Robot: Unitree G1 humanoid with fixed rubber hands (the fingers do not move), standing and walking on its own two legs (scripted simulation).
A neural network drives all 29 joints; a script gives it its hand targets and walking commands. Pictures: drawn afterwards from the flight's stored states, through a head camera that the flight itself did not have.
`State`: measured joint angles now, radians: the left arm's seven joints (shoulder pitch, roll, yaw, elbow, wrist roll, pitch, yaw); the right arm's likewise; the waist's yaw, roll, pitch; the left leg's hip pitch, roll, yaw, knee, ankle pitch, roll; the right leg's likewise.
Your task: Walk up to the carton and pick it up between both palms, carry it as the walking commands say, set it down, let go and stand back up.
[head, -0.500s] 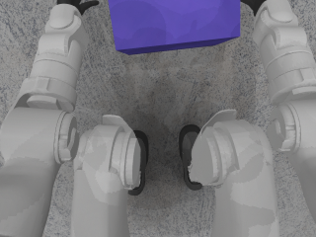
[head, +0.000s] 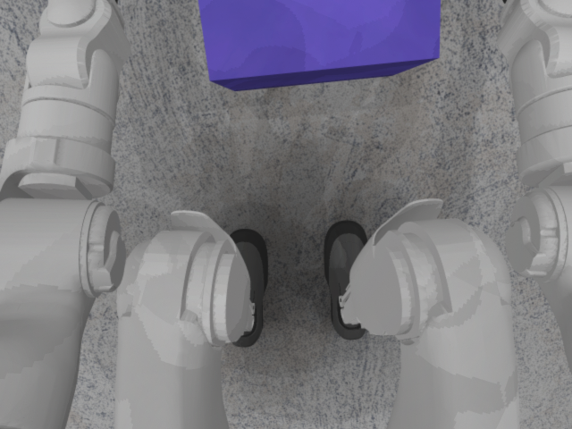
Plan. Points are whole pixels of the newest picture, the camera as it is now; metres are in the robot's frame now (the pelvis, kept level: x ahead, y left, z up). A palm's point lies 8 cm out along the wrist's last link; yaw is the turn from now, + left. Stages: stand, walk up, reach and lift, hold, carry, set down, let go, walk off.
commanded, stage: set down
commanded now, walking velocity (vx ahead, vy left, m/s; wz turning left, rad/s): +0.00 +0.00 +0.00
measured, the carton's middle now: out of the picture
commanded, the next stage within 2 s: let go in 1.28 s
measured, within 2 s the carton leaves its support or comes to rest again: neither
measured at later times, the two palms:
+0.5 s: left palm out of the picture +0.55 +0.17 -0.01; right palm out of the picture +0.54 -0.25 -0.01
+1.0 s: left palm out of the picture +0.55 +0.17 +0.13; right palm out of the picture +0.54 -0.26 +0.14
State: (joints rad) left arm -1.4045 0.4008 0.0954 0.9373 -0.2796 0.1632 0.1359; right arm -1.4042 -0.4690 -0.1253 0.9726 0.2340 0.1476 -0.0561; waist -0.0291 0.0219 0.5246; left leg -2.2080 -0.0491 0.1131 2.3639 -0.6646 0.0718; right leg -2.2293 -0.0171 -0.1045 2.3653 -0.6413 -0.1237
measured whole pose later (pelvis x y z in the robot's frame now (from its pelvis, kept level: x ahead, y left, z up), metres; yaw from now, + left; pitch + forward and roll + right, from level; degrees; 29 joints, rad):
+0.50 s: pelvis -0.01 +0.01 +0.12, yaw -2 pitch +30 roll +1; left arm -1.36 0.37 0.17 0.60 -0.22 0.41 0.17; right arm -1.42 -0.52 -0.19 0.76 0.21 0.36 -0.01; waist -0.01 0.00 0.52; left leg -1.90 -0.06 0.07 1.98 -0.60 0.06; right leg -1.92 0.05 -0.05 1.97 -0.57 -0.06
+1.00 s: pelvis -0.02 -0.01 +0.25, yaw -1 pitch +29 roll +2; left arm -1.36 0.43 0.20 0.59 -0.22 0.47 0.12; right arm -1.43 -0.55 -0.17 0.70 0.23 0.45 -0.02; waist -0.01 -0.02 0.52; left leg -1.54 -0.07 0.04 1.47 -0.43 0.02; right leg -1.58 0.07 -0.01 1.48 -0.41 -0.07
